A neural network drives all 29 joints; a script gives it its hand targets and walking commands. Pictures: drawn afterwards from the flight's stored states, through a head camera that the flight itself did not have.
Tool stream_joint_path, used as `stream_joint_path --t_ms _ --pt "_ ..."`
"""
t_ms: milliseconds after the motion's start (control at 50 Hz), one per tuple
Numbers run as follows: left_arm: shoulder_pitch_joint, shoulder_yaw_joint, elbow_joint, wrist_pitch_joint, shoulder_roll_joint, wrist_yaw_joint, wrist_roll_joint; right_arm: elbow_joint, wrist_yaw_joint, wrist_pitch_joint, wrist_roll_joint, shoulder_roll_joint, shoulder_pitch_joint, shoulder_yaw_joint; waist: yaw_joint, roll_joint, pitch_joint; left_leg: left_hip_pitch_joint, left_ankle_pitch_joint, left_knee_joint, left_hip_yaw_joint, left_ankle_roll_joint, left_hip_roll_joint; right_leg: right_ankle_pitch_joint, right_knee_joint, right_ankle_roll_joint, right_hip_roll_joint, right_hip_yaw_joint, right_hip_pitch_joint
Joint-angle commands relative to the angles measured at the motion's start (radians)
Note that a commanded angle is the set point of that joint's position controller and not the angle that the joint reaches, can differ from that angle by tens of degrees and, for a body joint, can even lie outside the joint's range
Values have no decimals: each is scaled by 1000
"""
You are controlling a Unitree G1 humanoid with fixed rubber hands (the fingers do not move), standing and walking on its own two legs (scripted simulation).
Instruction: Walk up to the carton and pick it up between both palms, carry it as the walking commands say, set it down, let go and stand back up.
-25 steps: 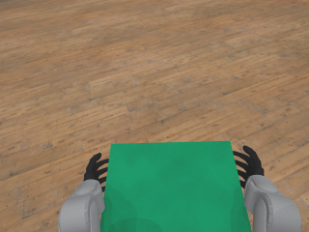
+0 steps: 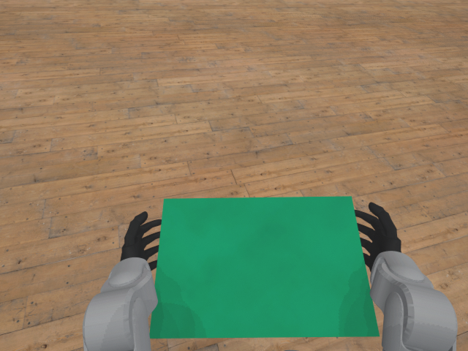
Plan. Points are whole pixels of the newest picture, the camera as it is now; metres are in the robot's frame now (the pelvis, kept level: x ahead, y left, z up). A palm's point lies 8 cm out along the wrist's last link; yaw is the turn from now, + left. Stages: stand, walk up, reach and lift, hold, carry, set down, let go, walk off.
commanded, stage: carry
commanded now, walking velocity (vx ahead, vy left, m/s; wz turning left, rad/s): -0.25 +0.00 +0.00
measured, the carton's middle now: (256, 269) +0.25 +0.01 +0.01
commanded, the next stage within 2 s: none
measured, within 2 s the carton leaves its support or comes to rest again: neither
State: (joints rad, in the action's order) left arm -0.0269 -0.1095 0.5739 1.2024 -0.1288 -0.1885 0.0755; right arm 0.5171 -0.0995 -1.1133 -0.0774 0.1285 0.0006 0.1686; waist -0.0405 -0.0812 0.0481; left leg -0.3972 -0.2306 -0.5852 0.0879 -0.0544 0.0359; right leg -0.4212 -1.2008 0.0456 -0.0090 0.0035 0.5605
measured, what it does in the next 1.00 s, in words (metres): walks backwards: right foot, then left foot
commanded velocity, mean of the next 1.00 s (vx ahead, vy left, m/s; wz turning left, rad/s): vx -0.25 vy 0.00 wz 0.00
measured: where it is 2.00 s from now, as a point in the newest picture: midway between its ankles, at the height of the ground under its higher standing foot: outside the picture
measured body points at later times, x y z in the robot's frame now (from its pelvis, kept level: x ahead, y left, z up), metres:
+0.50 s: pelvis -0.20 +0.01 +0.00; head -0.20 -0.01 +0.45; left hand +0.04 +0.19 +0.09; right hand +0.06 -0.17 +0.09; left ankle -0.25 +0.15 -0.68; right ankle -0.15 -0.11 -0.73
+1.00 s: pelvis -0.40 +0.03 -0.01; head -0.40 +0.05 +0.44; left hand -0.14 +0.21 +0.08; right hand -0.15 -0.16 +0.09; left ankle -0.29 +0.13 -0.73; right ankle -0.47 -0.08 -0.73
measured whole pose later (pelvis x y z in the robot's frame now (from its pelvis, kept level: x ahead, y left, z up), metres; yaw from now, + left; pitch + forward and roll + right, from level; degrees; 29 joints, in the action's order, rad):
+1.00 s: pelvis -0.40 +0.03 -0.01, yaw -2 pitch +3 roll -1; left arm 0.03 -0.13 0.53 1.22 -0.13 -0.16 0.10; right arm 0.50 -0.13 -1.14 -0.07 0.13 0.01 0.16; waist 0.00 -0.02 0.09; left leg -0.48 -0.11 -0.54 0.13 -0.04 0.06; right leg -0.43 -0.58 0.02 -0.01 0.07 0.23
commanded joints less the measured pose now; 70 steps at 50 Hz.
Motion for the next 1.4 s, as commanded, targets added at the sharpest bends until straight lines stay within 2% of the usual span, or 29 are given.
stream_joint_path --t_ms 0,80,100,140,180,200,280,320,480,520,540,560,580,600,620,680,780,880,940,980,1000,1020,1040,1080,1180,1260,1300,1340,1380 --pt "504 790 118 -13 -798 255 -385 36 206 -61 325 762 304 -710 44 353 315 277 433 206 -289 -133 268 -57 252 -3 11 34 -69" --pt "481 727 48 1 -787 261 -344 47 205 -70 344 749 374 -739 45 357 303 269 253 275 -284 -84 258 -86 574 -35 27 67 -209" --pt "487 718 52 0 -797 268 -352 68 200 -71 352 758 394 -765 40 248 309 200 160 285 -258 -42 251 -33 703 -32 31 102 -294" --pt "474 687 36 -5 -791 280 -340 103 196 -71 360 765 442 -794 34 129 283 19 5 269 -149 96 152 28 901 -62 -96 -16 -496" --pt "429 659 11 -14 -787 288 -325 129 195 -74 374 765 487 -811 27 -240 214 -234 -244 -145 23 136 16 316 946 -170 -469 -354 -443" --pt "434 652 27 -33 -828 286 -319 170 208 -70 395 804 545 -844 15 -230 157 -198 -303 -395 -66 110 11 459 938 -260 -464 -311 -295" --pt "584 662 130 -62 -825 299 -346 121 208 -58 417 892 564 -891 41 -67 121 -184 -130 -613 -120 85 -31 378 863 -180 -269 -28 -248" --pt "507 643 90 -49 -780 291 -329 69 199 -71 399 856 478 -872 43 -47 181 -189 -163 -610 -104 91 -37 440 831 -176 -265 -37 -311" --pt "422 672 66 -21 -736 287 -359 72 176 -97 348 775 382 -819 39 -265 324 -12 -204 26 1 77 -61 843 726 -198 -283 -167 -516" --pt "445 695 86 -21 -745 281 -364 45 183 -96 345 795 370 -805 48 -125 384 208 23 236 -53 82 47 718 653 -111 -238 -104 -423" --pt "466 716 90 -20 -751 280 -368 38 190 -87 344 789 385 -787 42 77 375 337 232 248 -182 45 163 462 544 -61 -172 -42 -217" --pt "499 741 123 -20 -771 283 -386 33 194 -76 339 793 361 -767 37 360 326 435 762 204 -431 -45 409 -2 391 -6 -66 66 55" --pt "561 789 166 -28 -811 290 -408 48 206 -62 350 843 384 -774 54 349 283 332 928 162 -378 -137 434 -161 221 -12 -43 66 67" --pt "697 851 210 -36 -858 304 -452 30 204 -48 325 865 388 -726 75 383 243 187 795 207 -362 -176 409 -155 56 -8 -41 17 26" --pt "677 844 202 -37 -865 308 -442 71 202 -44 323 865 401 -726 65 276 195 120 606 222 -296 -168 356 -84 -72 -10 -30 -20 29" --pt "642 853 206 -50 -893 292 -448 80 220 -26 331 878 400 -708 42 282 245 242 505 155 -119 -84 222 41 -90 -17 -15 -37 102" --pt "525 822 163 -32 -830 270 -417 109 203 -31 325 782 350 -707 42 340 291 272 467 181 -218 -132 252 -43 132 3 7 39 -16" --pt "481 762 82 -1 -771 256 -364 31 200 -70 330 733 312 -720 52 381 313 324 431 224 -277 -100 263 -98 557 -30 30 71 -184" --pt "467 690 15 9 -767 269 -328 45 194 -81 345 724 380 -758 38 221 292 145 174 226 -205 0 208 71 837 -39 -43 57 -404" --pt "461 685 31 -8 -809 286 -343 105 197 -73 360 787 435 -789 40 -127 260 -142 -92 21 -31 101 51 349 904 -138 -376 -297 -492" --pt "496 698 69 -22 -831 294 -353 117 200 -70 376 813 481 -815 35 -213 190 -219 -254 -183 9 115 25 582 901 -179 -454 -276 -441" --pt "480 686 51 -32 -869 295 -351 181 208 -64 393 821 541 -831 18 -175 176 -176 -315 -398 -60 95 2 653 886 -255 -441 -253 -334" --pt "503 693 90 -37 -866 301 -362 163 214 -63 404 858 537 -841 26 -82 157 -144 -243 -518 -111 94 -1 610 883 -228 -365 -153 -280" --pt "538 659 113 -60 -875 302 -345 206 213 -51 452 916 643 -922 29 -99 147 -161 -170 -636 -118 84 -28 578 857 -215 -303 -44 -277" --pt "454 660 71 -49 -784 290 -335 125 193 -69 397 824 489 -880 40 -154 219 -153 -203 -434 -58 91 -18 401 833 -204 -275 -38 -374" --pt "458 681 93 -36 -761 287 -352 119 187 -85 375 787 454 -848 37 -223 273 -16 -223 -65 -4 73 -30 496 799 -209 -272 -138 -420" --pt "492 707 97 -26 -747 282 -363 83 190 -89 363 774 429 -803 43 -149 347 166 -40 262 4 78 -4 492 694 -145 -235 -88 -404" --pt "486 726 100 -17 -732 280 -364 13 193 -85 345 755 384 -766 38 274 325 423 386 247 -330 2 319 98 508 -12 -122 30 -42" --pt "587 825 169 -25 -815 293 -421 48 205 -58 337 805 386 -747 57 333 293 331 575 205 -275 -95 353 -52 376 -3 -101 35 -29"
